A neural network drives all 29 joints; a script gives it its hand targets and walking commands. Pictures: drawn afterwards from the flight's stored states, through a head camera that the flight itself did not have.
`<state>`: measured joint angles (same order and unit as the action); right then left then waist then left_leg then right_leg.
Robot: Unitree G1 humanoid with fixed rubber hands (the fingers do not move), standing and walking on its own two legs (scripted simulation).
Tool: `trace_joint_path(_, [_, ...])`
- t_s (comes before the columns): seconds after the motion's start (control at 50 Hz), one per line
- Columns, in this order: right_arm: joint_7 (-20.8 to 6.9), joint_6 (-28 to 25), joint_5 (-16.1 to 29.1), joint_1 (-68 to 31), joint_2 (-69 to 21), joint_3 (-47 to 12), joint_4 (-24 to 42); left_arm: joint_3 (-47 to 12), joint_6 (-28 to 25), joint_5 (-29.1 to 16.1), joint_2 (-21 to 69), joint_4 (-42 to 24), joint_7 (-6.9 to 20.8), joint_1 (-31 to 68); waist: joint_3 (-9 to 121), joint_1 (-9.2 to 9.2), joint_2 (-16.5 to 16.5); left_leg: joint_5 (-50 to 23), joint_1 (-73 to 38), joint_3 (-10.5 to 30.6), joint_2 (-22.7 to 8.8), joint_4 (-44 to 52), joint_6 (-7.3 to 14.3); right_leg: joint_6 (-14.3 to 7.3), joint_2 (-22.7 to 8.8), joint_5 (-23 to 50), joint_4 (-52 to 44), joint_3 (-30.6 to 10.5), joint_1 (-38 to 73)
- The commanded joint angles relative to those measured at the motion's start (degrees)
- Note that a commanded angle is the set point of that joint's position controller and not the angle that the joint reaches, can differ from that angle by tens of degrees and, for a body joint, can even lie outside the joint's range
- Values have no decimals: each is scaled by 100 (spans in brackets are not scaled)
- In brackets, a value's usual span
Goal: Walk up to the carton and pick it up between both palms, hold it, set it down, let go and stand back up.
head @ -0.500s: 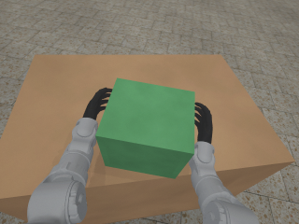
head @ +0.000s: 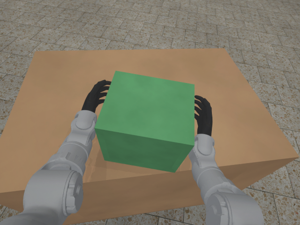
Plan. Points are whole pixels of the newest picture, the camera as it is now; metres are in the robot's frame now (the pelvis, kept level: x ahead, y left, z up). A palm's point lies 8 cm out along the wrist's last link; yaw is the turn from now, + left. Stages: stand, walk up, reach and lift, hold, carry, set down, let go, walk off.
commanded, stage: reach and lift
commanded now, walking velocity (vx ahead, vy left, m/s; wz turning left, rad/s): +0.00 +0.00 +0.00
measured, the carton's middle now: (146, 124) +0.41 +0.00 +0.02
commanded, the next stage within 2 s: hold in 1.86 s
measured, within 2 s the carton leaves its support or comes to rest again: neither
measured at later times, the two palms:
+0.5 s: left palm (80, 81) +0.42 +0.16 +0.18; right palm (216, 96) +0.39 -0.16 +0.17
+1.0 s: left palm (74, 95) +0.37 +0.16 +0.18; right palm (218, 107) +0.36 -0.16 +0.16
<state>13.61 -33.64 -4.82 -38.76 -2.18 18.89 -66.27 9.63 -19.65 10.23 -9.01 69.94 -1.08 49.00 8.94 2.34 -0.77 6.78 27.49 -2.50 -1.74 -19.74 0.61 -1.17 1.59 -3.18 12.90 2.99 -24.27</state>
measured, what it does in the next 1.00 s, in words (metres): stands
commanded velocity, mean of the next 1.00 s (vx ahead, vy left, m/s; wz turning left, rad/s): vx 0.00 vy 0.00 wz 0.00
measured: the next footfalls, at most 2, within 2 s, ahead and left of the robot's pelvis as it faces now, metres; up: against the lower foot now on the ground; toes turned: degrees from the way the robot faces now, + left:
none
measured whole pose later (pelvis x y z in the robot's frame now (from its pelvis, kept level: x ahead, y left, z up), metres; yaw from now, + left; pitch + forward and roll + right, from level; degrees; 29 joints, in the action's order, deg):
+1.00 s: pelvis -0.01 +0.02 +0.00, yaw +1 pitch -7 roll -1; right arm 7.5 9.7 6.7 -37.9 4.3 6.3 -36.8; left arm 14.7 33.7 16.8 1.7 15.2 -1.2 37.4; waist -3.3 5.0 -2.0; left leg 9.5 2.7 -1.5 0.7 -19.7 2.0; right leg 0.5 -0.5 -7.7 16.0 2.7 -0.8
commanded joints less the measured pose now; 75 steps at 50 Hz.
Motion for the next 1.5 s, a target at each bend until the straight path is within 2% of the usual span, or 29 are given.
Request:
trace_joint_path(0.0, [-797, 264, -409, -3730, -3750, -2695, 1127, -1785, -427, -85, 4279, -1659, 484, 3582, 3962, -8, 548, -1431, -2087, 73, 195, -322, -168, 111, -13, 1248, 281, -70, 1414])
trace_joint_path(0.04, [-750, 533, -157, -3670, -3792, -2946, 1453, -2118, -228, -290, 4438, -1968, 470, 3581, 3940, 234, 522, -1683, -2348, 157, 197, -448, -223, 139, 33, 1521, 312, -76, 1436])
trace_joint_path(0.06, [-761, 673, -14, -3748, -3830, -3127, 1684, -2155, -181, -380, 4460, -2185, 463, 3671, 4049, 146, 478, -1734, -2360, 190, 199, -467, -200, 135, 39, 1426, 340, -108, 1441])
trace_joint_path(0.14, [-743, 1473, 704, -3277, -3748, -4049, 2831, -2650, 428, -610, 4746, -3325, 330, 2902, 4032, 220, 554, -2611, -2757, 410, 210, -707, -263, 160, 115, 1995, 448, -210, 1662])
trace_joint_path(0.26, [-559, 2761, 1410, -3727, -3757, -4642, 4784, -3220, 1887, -1047, 4922, -5235, 315, 3113, 3624, 369, 137, -2431, -2952, 559, 290, -599, -196, 297, 125, 1994, 480, -253, 2058])
trace_joint_path(0.32, [-497, 3377, 1518, -3656, -3639, -4518, 4867, -2959, 2692, -941, 4661, -5610, 406, 3107, 2894, 405, -125, -1899, -2893, 479, 348, -368, -93, 366, 82, 1632, 409, -267, 2270])
trace_joint_path(0.34, [-509, 3494, 1618, -3497, -3587, -4567, 4910, -2865, 2885, -866, 4593, -5825, 439, 2894, 2827, 341, -101, -2109, -3001, 457, 353, -357, -116, 396, 76, 1944, 456, -259, 2434])
trace_joint_path(0.36, [-527, 3611, 1732, -3570, -3399, -4580, 4970, -2661, 3147, -718, 4488, -5668, 485, 2570, 2527, 184, -91, -2078, -3033, 434, 378, -316, -102, 393, 74, 1910, 423, -238, 2563])
trace_joint_path(0.38, [-526, 3775, 1756, -3486, -3244, -4463, 4797, -2442, 3419, -546, 4405, -5458, 554, 2260, 2026, 205, -212, -1958, -3043, 452, 376, -218, -101, 401, 100, 1785, 356, -203, 2682])
trace_joint_path(0.48, [-630, 3957, 1837, -3062, -2837, -3943, 4496, -1868, 4262, 57, 4285, -5705, 883, 1513, 872, 243, 54, -2117, -3388, 275, 398, -53, -311, 412, 130, 1686, 202, -2, 3028])
trace_joint_path(0.5, [-656, 3920, 1881, -3207, -2783, -3971, 4746, -1833, 4393, 86, 4286, -5809, 952, 1349, 865, 192, 30, -2180, -3452, 252, 401, -55, -305, 428, 140, 1796, 205, 29, 3089])
trace_joint_path(0.52, [-676, 3938, 1891, -3290, -2663, -3844, 4720, -1935, 4504, 74, 4307, -5924, 987, 1457, 732, 308, 182, -2186, -3525, 274, 373, -60, -394, 393, 160, 1682, 182, 88, 3032])
trace_joint_path(0.54, [-678, 3910, 1819, -3404, -2688, -3763, 4767, -1984, 4544, 63, 4295, -5985, 1043, 1601, 633, 386, 113, -2069, -3505, 250, 384, -52, -389, 414, 162, 1532, 159, 134, 2972])
trace_joint_path(0.62, [-832, 3860, 1740, -3249, -2378, -3457, 4631, -2335, 4758, 127, 4411, -6499, 1016, 1689, 410, 605, 639, -2184, -3835, 280, 288, -58, -627, 254, 193, 915, 38, 300, 2552])
trace_joint_path(0.66, [-912, 3723, 1695, -3506, -2424, -3498, 5132, -2804, 4716, -145, 4566, -7084, 914, 2028, 980, 715, 707, -2520, -4015, 341, 212, -189, -752, 255, 240, 802, 118, 375, 2369])
trace_joint_path(0.68, [-964, 3684, 1773, -3706, -2383, -3565, 5390, -3120, 4696, -309, 4645, -7246, 799, 2177, 1211, 738, 922, -2565, -4112, 403, 196, -248, -841, 213, 255, 653, 143, 424, 2195])
trace_joint_path(0.72, [-1050, 3709, 1685, -3870, -2362, -3492, 5463, -3304, 4733, -423, 4725, -7141, 639, 2233, 1265, 796, 890, -2248, -4150, 457, 156, -200, -836, 202, 240, 382, 123, 449, 1905])
trace_joint_path(0.78, [-1112, 3789, 1553, -3907, -2356, -3518, 5397, -3174, 4798, -455, 4623, -6901, 553, 2073, 1400, 666, 582, -1836, -3994, 455, 160, -95, -655, 217, 228, 306, 138, 431, 2006])
trace_joint_path(0.84, [-1151, 3946, 1306, -3936, -2318, -3246, 4810, -2406, 4942, -91, 4301, -6056, 678, 1902, 937, 448, 185, -576, -3387, 326, 215, 299, -348, 284, 118, -235, 40, 364, 2180])
trace_joint_path(0.86, [-1184, 3993, 1360, -4043, -2314, -3305, 4769, -2270, 5059, -16, 4319, -6008, 702, 1731, 875, 302, 127, -364, -3298, 302, 201, 395, -260, 261, 113, -305, 21, 340, 2282])
trace_joint_path(0.88, [-1201, 3997, 1323, -4178, -2329, -3186, 4641, -2126, 5096, -3, 4255, -6002, 727, 1950, 897, 292, 95, -191, -3168, 260, 198, 446, -217, 268, 98, -431, 30, 337, 2309])
trace_joint_path(0.96, [-1264, 3954, 1424, -4785, -2645, -3468, 4851, -1699, 5106, -17, 4170, -5879, 778, 2156, 1321, -172, -220, -367, -3038, 94, 268, 402, 37, 328, 89, -340, 69, 224, 2602])
trace_joint_path(1.04, [-1143, 3957, 1613, -5023, -2942, -3805, 5081, -1755, 5050, -149, 4168, -5952, 732, 2236, 1955, -223, -317, -953, -3191, 51, 343, 156, 112, 374, 122, 542, 189, 84, 2972])
trace_joint_path(1.16, [-1112, 4272, 1121, -4370, -2840, -2869, 3717, -1387, 5188, 80, 3888, -5433, 883, 2645, 680, 179, -196, 709, -2518, -51, 383, 663, 155, 394, -78, -834, -62, 46, 2612])
trace_joint_path(1.24, [-1128, 4162, 1173, -4631, -2867, -2745, 3978, -1812, 5156, -85, 4113, -5742, 906, 2891, 1064, 344, 375, -74, -2803, 25, 373, 409, -123, 369, -21, -227, 90, 172, 2639])
trace_joint_path(1.32, [-968, 4154, 1470, -4673, -2930, -3185, 4581, -2298, 4963, -390, 4316, -6157, 861, 2943, 1836, 578, 462, -1275, -3356, 172, 442, -10, -332, 489, 39, 1020, 290, 192, 2926])
trace_joint_path(1.34, [-940, 4233, 1524, -4462, -2835, -3204, 4384, -2264, 4987, -313, 4280, -6116, 852, 2802, 1576, 615, 534, -1383, -3397, 205, 436, -5, -386, 476, 54, 1045, 282, 205, 2885])
trace_joint_path(1.4, [-875, 4389, 1603, -4173, -2779, -3348, 4353, -1926, 5111, -113, 4048, -6045, 977, 2404, 1139, 523, 232, -1174, -3182, 212, 449, 134, -263, 547, 17, 1058, 249, 188, 3091])
trace_joint_path(1.48, [-856, 4401, 1832, -4318, -2767, -3592, 4926, -2268, 5150, -300, 4159, -6633, 944, 2497, 1511, 529, 369, -1723, -3344, 261, 416, 6, -387, 493, 107, 1250, 318, 221, 3115])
